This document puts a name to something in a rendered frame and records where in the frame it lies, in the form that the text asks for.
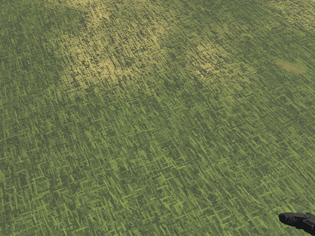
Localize right robot hand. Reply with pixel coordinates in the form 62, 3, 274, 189
279, 212, 315, 236

